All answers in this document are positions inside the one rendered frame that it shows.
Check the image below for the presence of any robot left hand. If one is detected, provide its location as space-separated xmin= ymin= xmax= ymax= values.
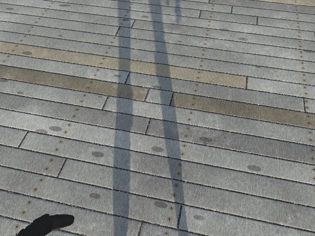
xmin=16 ymin=213 xmax=75 ymax=236

